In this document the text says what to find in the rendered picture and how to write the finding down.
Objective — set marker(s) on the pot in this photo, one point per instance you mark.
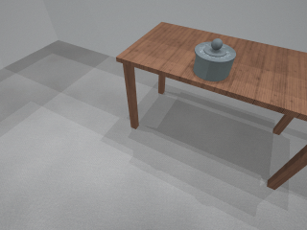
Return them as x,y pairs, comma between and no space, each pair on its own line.
210,71

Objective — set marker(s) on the table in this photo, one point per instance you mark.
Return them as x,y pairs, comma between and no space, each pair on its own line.
265,75

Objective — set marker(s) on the lid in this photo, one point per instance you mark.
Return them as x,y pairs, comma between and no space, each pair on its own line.
205,52

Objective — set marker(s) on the knob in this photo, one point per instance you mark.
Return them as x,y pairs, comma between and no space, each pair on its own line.
216,44

